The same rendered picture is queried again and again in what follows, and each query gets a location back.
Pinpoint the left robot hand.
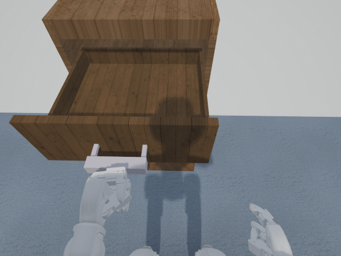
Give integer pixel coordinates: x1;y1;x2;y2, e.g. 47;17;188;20
79;167;132;226

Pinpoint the cabinet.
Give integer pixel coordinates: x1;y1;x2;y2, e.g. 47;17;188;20
42;0;220;171

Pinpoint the drawer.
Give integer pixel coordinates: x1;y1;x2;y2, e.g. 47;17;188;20
9;47;219;163

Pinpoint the handle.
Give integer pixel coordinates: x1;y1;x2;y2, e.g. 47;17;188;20
84;144;148;174

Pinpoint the right robot hand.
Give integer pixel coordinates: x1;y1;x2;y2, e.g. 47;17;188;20
248;203;293;256

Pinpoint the robot left forearm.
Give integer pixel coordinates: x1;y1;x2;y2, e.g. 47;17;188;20
63;222;106;256

